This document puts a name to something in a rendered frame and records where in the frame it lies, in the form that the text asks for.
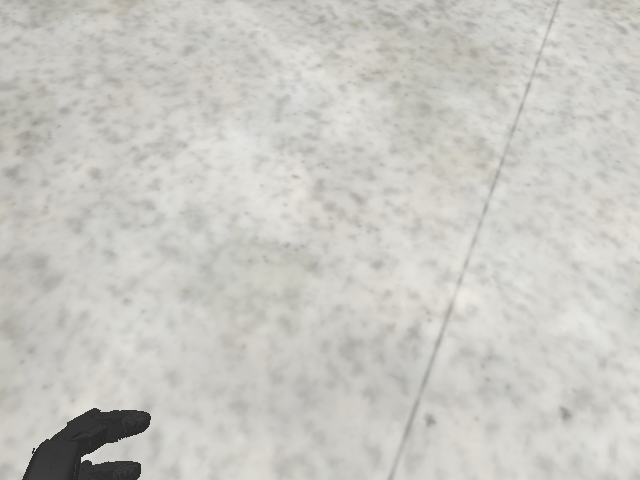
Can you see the robot left hand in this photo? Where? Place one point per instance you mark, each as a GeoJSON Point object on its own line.
{"type": "Point", "coordinates": [60, 457]}

